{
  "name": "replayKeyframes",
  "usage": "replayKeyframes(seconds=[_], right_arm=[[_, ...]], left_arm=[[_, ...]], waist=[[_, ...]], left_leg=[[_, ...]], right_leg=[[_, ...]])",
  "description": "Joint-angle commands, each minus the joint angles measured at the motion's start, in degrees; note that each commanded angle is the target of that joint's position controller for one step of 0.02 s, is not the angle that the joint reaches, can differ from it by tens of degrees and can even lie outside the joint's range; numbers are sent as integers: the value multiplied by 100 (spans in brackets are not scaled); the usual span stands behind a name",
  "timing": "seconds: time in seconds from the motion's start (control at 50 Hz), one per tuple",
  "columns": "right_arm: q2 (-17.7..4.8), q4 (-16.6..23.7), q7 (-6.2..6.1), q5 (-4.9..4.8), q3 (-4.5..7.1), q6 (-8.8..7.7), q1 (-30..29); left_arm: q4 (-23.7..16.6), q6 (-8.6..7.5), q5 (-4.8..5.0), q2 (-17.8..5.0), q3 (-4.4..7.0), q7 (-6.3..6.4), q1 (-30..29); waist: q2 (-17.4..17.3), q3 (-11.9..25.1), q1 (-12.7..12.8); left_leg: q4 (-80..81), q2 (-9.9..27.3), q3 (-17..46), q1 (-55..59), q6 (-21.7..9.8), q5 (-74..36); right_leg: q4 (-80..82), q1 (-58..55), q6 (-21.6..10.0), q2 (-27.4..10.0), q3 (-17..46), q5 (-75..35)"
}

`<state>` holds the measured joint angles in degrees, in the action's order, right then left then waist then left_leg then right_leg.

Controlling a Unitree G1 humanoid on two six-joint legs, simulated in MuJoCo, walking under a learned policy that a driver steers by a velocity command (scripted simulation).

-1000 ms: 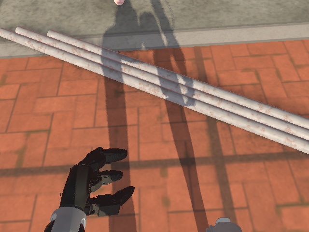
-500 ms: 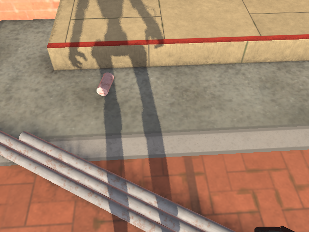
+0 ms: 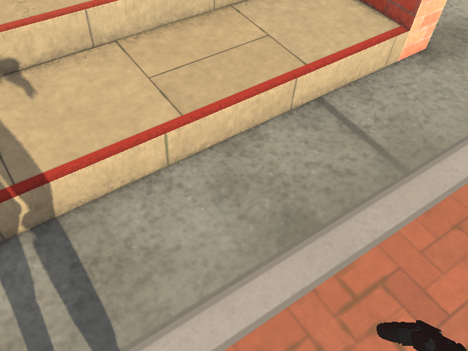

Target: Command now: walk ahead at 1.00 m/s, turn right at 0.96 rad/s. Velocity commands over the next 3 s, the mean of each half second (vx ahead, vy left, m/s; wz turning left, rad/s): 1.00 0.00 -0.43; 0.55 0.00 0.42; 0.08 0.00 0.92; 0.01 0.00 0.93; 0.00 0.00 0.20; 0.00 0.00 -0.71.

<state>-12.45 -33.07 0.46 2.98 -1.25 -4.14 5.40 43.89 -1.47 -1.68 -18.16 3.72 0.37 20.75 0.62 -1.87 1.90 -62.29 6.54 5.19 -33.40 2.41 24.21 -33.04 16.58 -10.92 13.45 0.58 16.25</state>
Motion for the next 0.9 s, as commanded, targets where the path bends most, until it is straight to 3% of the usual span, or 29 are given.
replayKeyframes(seconds=[0.02,0.08,0.12,0.16,0.2,0.22,0.24,0.26,0.28,0.3,0.32,0.34,0.4,0.42,0.5,0.52,0.56,0.58,0.6,0.62,0.64,0.68,0.7,0.72,0.74,0.76,0.78,0.84,0.9], right_arm=[[-578,217,36,-110,184,87,498],[-699,231,149,-76,201,-5,-77],[-817,276,140,-133,254,-16,-373],[-1050,56,62,-132,397,-39,134],[-1345,-585,-60,-32,611,-44,2125],[-1414,-816,-95,47,659,-35,2915],[-1414,-721,4,184,586,-73,2782],[-1898,-661,-22,149,784,-59,2439],[-1336,-617,-21,92,714,-73,2123],[-1115,-671,-17,26,622,-132,1927],[-1033,-902,-6,44,555,-242,2060],[-1010,-1122,-23,-59,528,-329,2171],[-954,-1311,3,-226,474,-395,1956],[-895,-1340,38,-267,452,-390,1907],[-1069,-1698,61,-336,455,-393,2482],[-1241,-1705,27,-321,469,-384,2518],[-1532,-1803,-84,-236,531,-249,2453],[-1531,-1803,-128,-238,517,-162,2272],[-1099,-1660,-123,-223,433,-135,2302],[-281,-1491,-118,-455,258,-136,3163],[-978,-1445,-199,-451,412,-106,2777],[-706,-1392,-178,-357,349,-58,2174],[-653,-1433,-132,-287,368,42,2089],[-777,-1371,-158,-601,498,38,1841],[-721,-1279,-162,-623,496,87,1886],[-538,-1302,-68,-97,430,244,2015],[-371,-1219,-11,-13,437,301,1814],[-169,-949,193,-165,344,271,1345],[-380,-984,326,-164,397,249,1356]], left_arm=[[-652,-353,4,-785,250,-84,-982],[-355,-463,150,-827,289,-117,-461],[-230,-452,90,-759,273,-114,-160],[-155,-378,31,-832,277,-63,-117],[-288,-300,60,-809,249,-74,-591],[-458,-332,-1,-284,78,-115,-1017],[-678,-402,49,115,-88,-5,-491],[-642,-362,171,66,-157,21,139],[-574,-272,22,-306,-132,23,-622],[-741,-286,-57,-395,-90,-63,-1250],[-844,-298,-89,-368,-102,-163,-1575],[-980,-253,-92,-275,-133,-273,-1730],[-1194,-220,-106,-177,-273,-408,-2000],[-1206,-236,-88,-105,-326,-441,-2034],[-1266,-297,-15,68,-474,-457,-2570],[-1188,-287,-22,-16,-447,-398,-2354],[-785,-282,-119,-426,-288,-248,-1025],[-385,-254,-128,-602,-163,-137,134],[-186,-263,-235,-1001,-23,-32,849],[-357,-301,-361,-1274,45,-3,545],[-418,-255,-129,-1012,72,-26,384],[-183,-405,-27,-333,-80,-42,-189],[-140,-462,-8,-124,-134,-38,-335],[-315,-586,162,21,-137,-128,-818],[-323,-632,149,-14,-115,-149,-1002],[-26,-581,130,-8,-156,-76,-445],[29,-574,132,-102,-124,-36,-508],[-100,-549,180,-134,-125,38,-1213],[-89,-598,249,-321,-45,70,-1069]], waist=[[-207,89,-488],[-171,87,-118],[106,-57,56],[-12,98,-227],[-319,871,-1197],[-844,1050,-1532],[-1242,722,-792],[-1982,1306,-553],[-605,390,-655],[-167,-200,-646],[-75,-552,-569],[-143,-708,-395],[-654,-551,-162],[-497,-411,-112],[-394,-376,-252],[-572,-116,-145],[-892,654,601],[-815,1150,1186],[-269,1648,1239],[1263,2535,344],[230,2653,572],[-112,721,76],[-85,380,-124],[267,372,-107],[509,462,-306],[87,182,-480],[123,-65,-554],[590,-11,-701],[452,395,-625]], left_leg=[[1073,-249,-647,2349,97,-1638],[2734,-285,-426,2028,-104,-3314],[3309,-278,-446,1803,-172,-3238],[3948,-249,-450,1929,-308,-3131],[3851,-198,-509,4068,-550,-2731],[3299,286,95,5097,-539,-1857],[2875,1155,1390,5272,-448,-3069],[4118,2086,3944,5509,-1704,125],[4915,1899,3871,4673,-1819,1803],[5046,1548,3209,3846,-1621,1527],[5003,1324,2691,3396,-1462,474],[5086,1075,2013,2999,-1282,-424],[5512,368,427,2431,-1055,-2763],[5605,187,-26,2360,-984,-3351],[6041,239,-670,2713,-895,-5790],[5536,310,-754,3123,-847,-7253],[3678,537,-870,3448,-814,-8364],[2117,418,-862,2936,-756,-7734],[-41,-97,-800,1800,-741,-4624],[-2563,-955,-481,150,-584,476],[-2863,-860,-93,-356,-662,17],[-1881,-408,-161,-489,-597,-292],[-1459,-267,-111,-343,-557,-267],[-1611,-99,43,-216,-430,-348],[-1445,-23,41,-200,-339,-393],[-915,-171,-286,26,-363,-283],[-522,-237,-447,-51,-338,-539],[1661,-432,-960,688,-418,-2470],[2472,-796,-1312,1603,-574,-3534]], right_leg=[[1968,2202,-719,-1141,1701,-657],[1837,824,-260,-1176,1776,-68],[1552,-122,-147,-1358,1997,-501],[468,-1127,18,-1421,1917,-1777],[-2470,-143,173,-1065,1340,-2278],[-4361,1495,205,-543,1040,916],[-5109,2688,237,-697,1104,1392],[-5820,3795,341,-705,670,1149],[-5732,4218,389,-1215,626,744],[-5172,4067,460,-1291,826,357],[-4771,4020,500,-1325,1075,196],[-4257,3826,567,-1390,1135,149],[-2659,2895,702,-1331,429,-638],[-2093,2497,680,-1380,160,-1117],[-464,942,326,-1175,-758,-2023],[-472,759,279,-998,-822,-1821],[-243,-624,80,-744,-700,-1184],[54,-1956,-25,-931,-378,-1168],[11,-3215,-146,-2043,813,-403],[248,-4438,-644,-3935,3653,-1822],[684,-4091,-882,-3895,3737,-2810],[992,-2198,-589,-3375,1972,-4383],[1178,-1637,-348,-3128,1410,-4599],[1467,-1280,-292,-2919,931,-4758],[1549,-1172,-340,-2974,776,-4848],[1682,-660,-228,-3062,486,-5284],[1806,-452,-91,-2844,15,-5499],[1814,17,353,-2124,-1271,-4725],[1163,-314,533,-2191,-1478,-4591]])
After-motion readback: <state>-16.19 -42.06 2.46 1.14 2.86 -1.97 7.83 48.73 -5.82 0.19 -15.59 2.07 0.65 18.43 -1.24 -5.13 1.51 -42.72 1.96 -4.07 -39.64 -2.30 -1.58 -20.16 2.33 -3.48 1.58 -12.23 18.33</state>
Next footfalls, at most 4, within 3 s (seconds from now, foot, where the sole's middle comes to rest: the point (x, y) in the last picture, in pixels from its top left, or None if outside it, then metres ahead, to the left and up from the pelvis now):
0.22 left None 0.34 0.18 -0.81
0.60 right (259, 273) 0.75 -0.07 -0.81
1.00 left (226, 193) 1.07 0.05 -0.81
1.50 right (269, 186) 1.11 -0.10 -0.81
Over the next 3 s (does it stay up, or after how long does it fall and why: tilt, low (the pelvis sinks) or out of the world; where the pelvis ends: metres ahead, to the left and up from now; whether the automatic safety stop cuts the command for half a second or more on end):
stays up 0.97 -0.06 -0.05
